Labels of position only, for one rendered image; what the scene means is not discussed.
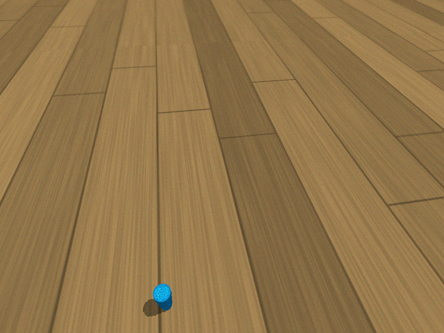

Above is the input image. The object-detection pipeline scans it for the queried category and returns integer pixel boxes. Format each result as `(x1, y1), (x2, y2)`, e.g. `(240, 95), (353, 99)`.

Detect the cup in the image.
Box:
(153, 284), (172, 311)

